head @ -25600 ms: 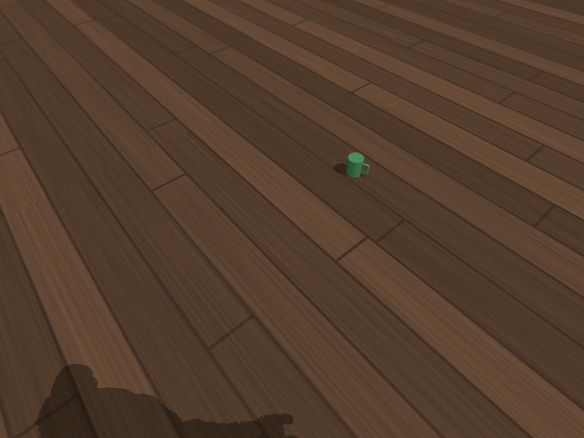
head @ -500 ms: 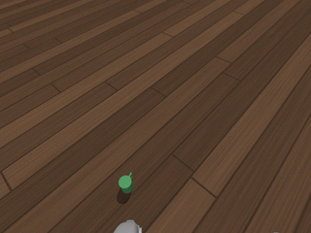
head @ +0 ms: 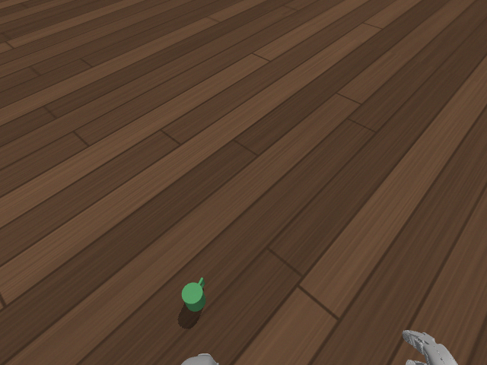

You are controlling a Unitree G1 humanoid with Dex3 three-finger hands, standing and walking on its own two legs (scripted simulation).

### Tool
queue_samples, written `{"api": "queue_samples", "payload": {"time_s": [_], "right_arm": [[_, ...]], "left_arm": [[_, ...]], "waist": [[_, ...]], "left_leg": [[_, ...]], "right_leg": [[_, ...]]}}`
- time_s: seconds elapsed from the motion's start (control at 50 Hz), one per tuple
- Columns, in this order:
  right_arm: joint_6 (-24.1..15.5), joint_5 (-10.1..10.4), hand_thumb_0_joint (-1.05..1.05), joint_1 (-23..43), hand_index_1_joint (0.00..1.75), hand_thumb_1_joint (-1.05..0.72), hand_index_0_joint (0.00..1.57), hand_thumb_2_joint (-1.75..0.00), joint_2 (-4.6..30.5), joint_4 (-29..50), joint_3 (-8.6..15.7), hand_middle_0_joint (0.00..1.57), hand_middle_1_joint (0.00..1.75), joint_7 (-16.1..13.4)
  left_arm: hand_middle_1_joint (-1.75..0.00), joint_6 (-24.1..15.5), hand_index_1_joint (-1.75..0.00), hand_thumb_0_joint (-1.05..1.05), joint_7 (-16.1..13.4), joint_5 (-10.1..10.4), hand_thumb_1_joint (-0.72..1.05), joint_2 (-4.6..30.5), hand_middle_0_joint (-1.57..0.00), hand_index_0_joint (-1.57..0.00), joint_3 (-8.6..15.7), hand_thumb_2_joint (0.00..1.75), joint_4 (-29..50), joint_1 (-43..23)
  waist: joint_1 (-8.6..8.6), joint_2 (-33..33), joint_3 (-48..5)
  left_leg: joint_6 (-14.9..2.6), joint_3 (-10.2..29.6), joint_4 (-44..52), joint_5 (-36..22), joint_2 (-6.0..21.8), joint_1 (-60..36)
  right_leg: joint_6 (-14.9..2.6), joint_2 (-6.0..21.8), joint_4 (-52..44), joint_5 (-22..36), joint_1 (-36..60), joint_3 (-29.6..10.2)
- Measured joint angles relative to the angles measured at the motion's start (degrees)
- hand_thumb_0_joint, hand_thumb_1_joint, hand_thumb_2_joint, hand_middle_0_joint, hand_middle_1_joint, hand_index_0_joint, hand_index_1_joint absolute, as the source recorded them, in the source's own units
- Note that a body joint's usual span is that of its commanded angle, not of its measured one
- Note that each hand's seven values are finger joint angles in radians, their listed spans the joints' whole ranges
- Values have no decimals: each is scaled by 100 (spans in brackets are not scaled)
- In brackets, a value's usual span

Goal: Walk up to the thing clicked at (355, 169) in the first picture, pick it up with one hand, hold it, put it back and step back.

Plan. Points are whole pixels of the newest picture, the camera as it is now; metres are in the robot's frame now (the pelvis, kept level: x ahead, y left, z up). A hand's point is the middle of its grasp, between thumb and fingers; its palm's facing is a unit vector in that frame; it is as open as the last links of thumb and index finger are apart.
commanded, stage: walk up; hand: left
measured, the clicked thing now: (196, 293) +0.47 +0.22 -0.71
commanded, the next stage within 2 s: none
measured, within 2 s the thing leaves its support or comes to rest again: neither
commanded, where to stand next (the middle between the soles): +0.07 -0.02 m, yaw +0 degrees
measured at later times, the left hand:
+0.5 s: hand out of the picture +0.11 +0.25 -0.14, palm faces -0.03 -0.95 -0.32, open 7.4 cm
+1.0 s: hand out of the picture +0.08 +0.26 -0.14, palm faces +0.01 -0.94 -0.34, open 7.4 cm
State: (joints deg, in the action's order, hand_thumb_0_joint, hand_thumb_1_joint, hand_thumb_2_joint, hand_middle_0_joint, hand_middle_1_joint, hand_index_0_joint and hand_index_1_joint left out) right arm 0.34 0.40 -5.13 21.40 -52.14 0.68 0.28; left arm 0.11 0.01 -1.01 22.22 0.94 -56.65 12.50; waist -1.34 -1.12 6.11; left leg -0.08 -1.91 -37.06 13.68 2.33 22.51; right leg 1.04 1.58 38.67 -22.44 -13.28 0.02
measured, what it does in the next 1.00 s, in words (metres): stands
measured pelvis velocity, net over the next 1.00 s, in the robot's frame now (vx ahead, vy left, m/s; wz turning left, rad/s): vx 0.02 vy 0.00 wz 0.02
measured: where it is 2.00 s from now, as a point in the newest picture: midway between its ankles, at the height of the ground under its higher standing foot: outside the picture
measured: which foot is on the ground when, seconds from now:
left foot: down 0.00-1.00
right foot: down 0.00-1.00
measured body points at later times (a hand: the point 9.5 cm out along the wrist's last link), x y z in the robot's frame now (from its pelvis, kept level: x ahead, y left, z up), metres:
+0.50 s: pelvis +0.01 +0.00 +0.02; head +0.03 +0.01 +0.47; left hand +0.11 +0.30 -0.11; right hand +0.08 -0.31 -0.11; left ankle +0.09 +0.13 -0.72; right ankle -0.01 -0.13 -0.72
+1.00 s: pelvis +0.02 +0.00 +0.02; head +0.04 +0.01 +0.47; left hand +0.08 +0.31 -0.11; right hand +0.14 -0.29 -0.10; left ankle +0.09 +0.13 -0.72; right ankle -0.01 -0.13 -0.72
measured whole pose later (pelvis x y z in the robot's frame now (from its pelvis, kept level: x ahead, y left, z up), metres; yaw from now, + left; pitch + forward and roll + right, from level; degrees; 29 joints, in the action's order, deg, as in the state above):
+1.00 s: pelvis +0.02 +0.00 +0.02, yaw +1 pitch -2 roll -1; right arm -0.5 0.1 -2.0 19.5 -64.5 -0.2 0.8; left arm -0.1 0.5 -0.2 20.6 0.4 -65.3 6.5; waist -0.4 -0.4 3.7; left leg 0.5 -1.0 -20.1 4.2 1.8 14.1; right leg 1.7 1.6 19.4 -14.2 -3.5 1.6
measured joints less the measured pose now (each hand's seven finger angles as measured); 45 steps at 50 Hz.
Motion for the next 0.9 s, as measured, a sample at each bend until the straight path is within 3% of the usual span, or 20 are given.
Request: {"api": "queue_samples", "payload": {"time_s": [0.04,0.48,0.9], "right_arm": [[-31,3,1,-22,30,-90,21,-90,56,-135,5,20,30,36],[-76,-50,1,-117,30,-90,21,-90,-76,-1211,-115,20,30,74],[-88,-40,1,284,30,-90,21,-90,-172,-1229,-85,20,30,56]], "left_arm": [[-30,2,-30,0,8,23,90,-37,-21,-21,-23,89,-83,-21],[-30,-38,-30,0,70,116,90,-176,-21,-21,-81,89,-521,-793],[-30,-18,-30,0,54,88,90,-152,-21,-21,-57,89,-841,-652]], "waist": [[41,-92,-45],[261,121,-163],[120,80,-231]], "left_leg": [[18,17,193,-390,4,-105],[78,53,1434,-899,30,-683],[46,92,1672,-946,-58,-796]], "right_leg": [[14,-6,-67,20,75,25],[16,-67,-1527,737,734,96],[63,5,-1874,819,925,159]]}}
